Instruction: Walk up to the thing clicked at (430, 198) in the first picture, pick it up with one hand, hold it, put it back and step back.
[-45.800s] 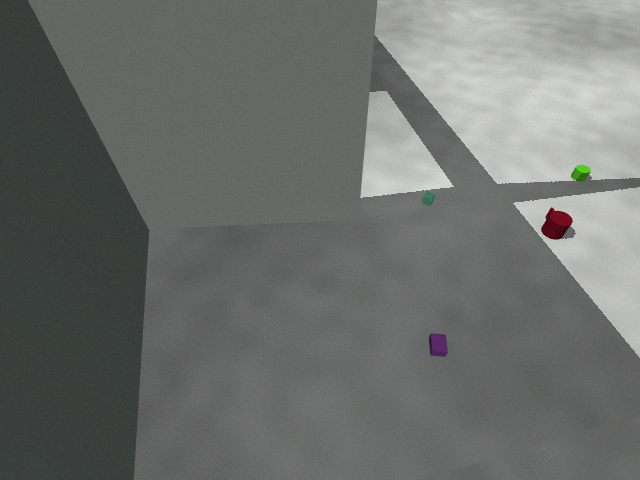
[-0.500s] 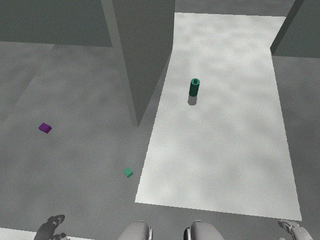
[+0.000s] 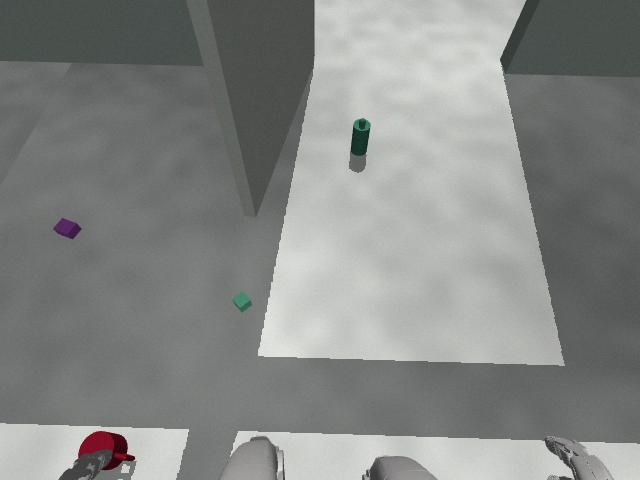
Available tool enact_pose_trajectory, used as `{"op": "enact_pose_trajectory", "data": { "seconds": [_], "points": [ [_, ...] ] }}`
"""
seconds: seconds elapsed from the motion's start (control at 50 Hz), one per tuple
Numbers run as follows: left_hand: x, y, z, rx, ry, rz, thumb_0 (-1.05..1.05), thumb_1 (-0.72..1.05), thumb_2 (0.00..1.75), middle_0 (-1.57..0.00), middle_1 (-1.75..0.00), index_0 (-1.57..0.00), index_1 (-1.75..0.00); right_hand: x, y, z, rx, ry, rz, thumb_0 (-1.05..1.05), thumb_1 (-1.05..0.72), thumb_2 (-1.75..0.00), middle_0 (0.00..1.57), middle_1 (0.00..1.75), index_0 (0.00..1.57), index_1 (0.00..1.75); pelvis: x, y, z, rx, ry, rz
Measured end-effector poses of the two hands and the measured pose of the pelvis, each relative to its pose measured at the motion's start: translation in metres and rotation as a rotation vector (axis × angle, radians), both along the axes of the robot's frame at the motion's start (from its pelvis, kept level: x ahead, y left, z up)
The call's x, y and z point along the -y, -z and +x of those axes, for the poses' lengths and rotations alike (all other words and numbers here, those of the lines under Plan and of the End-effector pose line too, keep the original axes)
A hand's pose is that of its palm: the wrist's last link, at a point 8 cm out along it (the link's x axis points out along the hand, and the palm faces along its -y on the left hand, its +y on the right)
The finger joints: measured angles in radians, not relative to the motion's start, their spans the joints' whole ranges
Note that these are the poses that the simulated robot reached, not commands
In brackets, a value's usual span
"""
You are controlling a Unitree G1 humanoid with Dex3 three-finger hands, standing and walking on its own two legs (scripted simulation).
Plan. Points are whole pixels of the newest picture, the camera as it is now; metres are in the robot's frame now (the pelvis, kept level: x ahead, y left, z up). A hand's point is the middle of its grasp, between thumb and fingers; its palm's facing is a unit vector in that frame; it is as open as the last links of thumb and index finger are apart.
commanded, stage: walk up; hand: left
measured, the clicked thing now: (242, 301) +0.62 +0.25 -0.73
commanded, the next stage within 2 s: stand in 1.34 s
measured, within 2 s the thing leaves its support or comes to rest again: neither
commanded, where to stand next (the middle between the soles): +0.24 +0.00 m, yaw +3 degrees
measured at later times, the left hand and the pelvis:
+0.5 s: hand out of the picture -0.05 +0.25 -0.14, palm faces +0.06 -0.93 -0.35, open 7.4 cm; pelvis -0.13 -0.02 +0.01, yaw +3 degrees
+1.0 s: hand out of the picture -0.10 +0.25 -0.13, palm faces +0.06 -0.93 -0.37, open 7.4 cm; pelvis -0.16 -0.03 +0.02, yaw +2 degrees
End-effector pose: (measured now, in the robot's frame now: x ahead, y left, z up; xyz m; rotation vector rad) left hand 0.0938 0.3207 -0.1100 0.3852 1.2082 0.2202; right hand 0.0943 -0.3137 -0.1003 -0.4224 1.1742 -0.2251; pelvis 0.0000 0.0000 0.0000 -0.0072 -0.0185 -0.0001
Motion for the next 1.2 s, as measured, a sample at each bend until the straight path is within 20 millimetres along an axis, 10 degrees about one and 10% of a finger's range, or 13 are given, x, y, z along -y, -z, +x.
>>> {"op": "enact_pose_trajectory", "data": {
  "seconds": [0.34, 0.72, 0.96, 1.2],
  "points": [
    [0.027, -0.017, -0.082, 0.173, -0.019, -0.014, 0.01, 0.90, 0.90, -0.21, -0.30, -0.20, -0.30, 0.009, 0.003, -0.077, 0.013, -0.075, 0.015, 0.00, -0.90, -0.90, 0.20, 0.30, 0.20, 0.30, 0.016, 0.000, -0.093, 0.015, -0.079, 0.018],
    [0.053, -0.014, -0.235, -0.027, -0.085, -0.026, 0.01, 0.90, 0.90, -0.21, -0.30, -0.20, -0.30, 0.037, -0.007, -0.154, 0.054, -0.020, 0.060, 0.00, -0.90, -0.90, 0.20, 0.30, 0.20, 0.30, 0.042, -0.012, -0.156, 0.040, -0.017, -0.014],
    [0.032, -0.014, -0.214, 0.032, -0.095, -0.036, 0.01, 0.90, 0.90, -0.21, -0.30, -0.20, -0.30, 0.008, -0.004, -0.174, 0.003, -0.025, 0.091, 0.00, -0.90, -0.90, 0.20, 0.30, 0.20, 0.30, 0.024, -0.015, -0.159, 0.033, -0.041, 0.017],
    [0.038, -0.025, -0.173, 0.107, -0.057, -0.042, 0.01, 0.90, 0.90, -0.21, -0.30, -0.20, -0.30, -0.003, -0.007, -0.146, 0.053, -0.028, 0.128, 0.00, -0.90, -0.90, 0.21, 0.30, 0.20, 0.30, 0.026, -0.021, -0.151, 0.036, -0.049, 0.001]
  ]
}}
